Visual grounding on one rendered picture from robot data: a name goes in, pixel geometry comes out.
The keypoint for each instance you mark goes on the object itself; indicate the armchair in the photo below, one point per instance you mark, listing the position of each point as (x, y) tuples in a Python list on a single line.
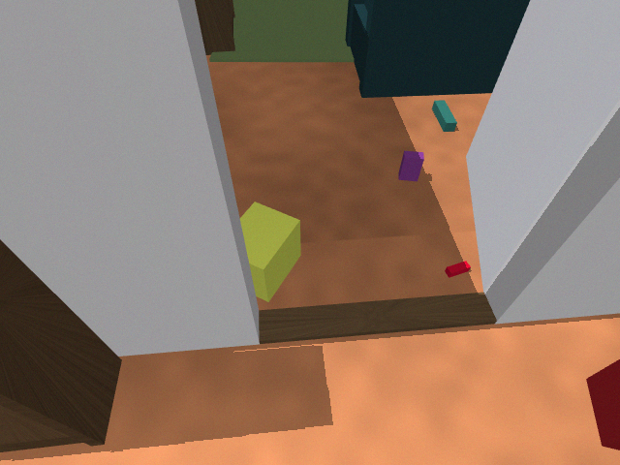
[(431, 47)]

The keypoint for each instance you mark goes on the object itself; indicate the bookshelf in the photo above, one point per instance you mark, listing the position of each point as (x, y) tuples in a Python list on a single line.
[(57, 377), (216, 22)]

